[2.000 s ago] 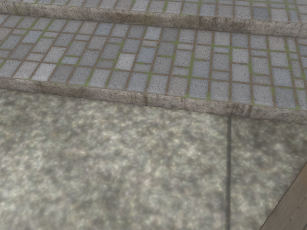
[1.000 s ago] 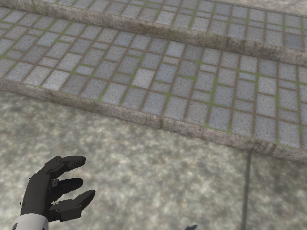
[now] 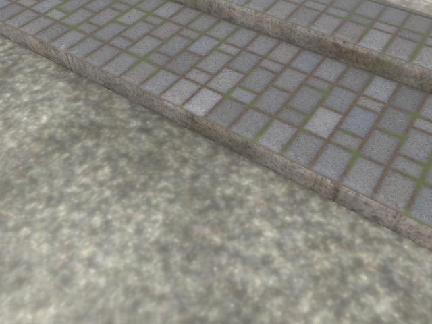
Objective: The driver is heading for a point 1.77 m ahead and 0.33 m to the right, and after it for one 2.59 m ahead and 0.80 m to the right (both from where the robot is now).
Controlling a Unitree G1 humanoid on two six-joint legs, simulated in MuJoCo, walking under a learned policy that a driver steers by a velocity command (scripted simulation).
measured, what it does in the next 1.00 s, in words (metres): steps on the spot, turning right: right foot, then left foot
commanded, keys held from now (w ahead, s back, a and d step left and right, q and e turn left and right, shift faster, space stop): e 0.56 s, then no key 0.44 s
